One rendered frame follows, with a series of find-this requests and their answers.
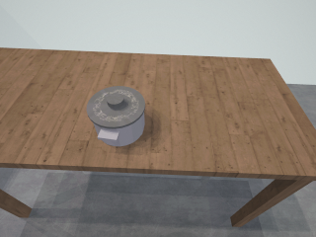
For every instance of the lid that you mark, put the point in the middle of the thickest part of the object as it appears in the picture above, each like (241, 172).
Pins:
(104, 116)

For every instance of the table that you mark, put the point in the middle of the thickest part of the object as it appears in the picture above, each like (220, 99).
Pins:
(209, 116)

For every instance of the knob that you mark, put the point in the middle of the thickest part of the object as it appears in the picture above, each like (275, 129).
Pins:
(115, 100)

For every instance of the pot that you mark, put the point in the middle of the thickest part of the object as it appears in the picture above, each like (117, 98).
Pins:
(121, 136)

